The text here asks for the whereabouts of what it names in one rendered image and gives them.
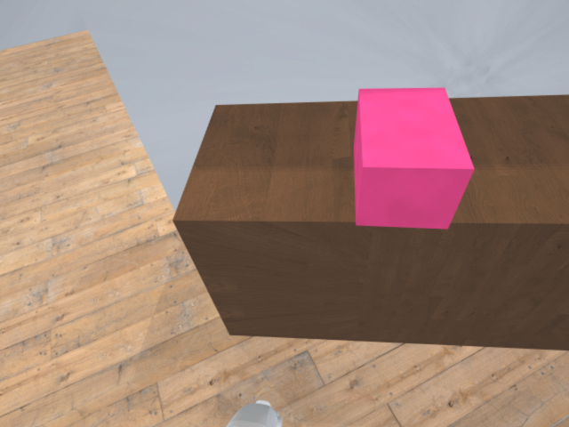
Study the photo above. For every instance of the pedestal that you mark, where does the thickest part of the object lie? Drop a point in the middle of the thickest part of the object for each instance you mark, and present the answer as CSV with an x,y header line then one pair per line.
x,y
268,216

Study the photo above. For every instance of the carton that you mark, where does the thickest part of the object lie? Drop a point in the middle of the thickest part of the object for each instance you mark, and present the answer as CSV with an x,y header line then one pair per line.
x,y
411,163

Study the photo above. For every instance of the robot left thigh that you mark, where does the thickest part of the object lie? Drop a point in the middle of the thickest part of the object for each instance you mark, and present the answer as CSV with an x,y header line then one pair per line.
x,y
256,415

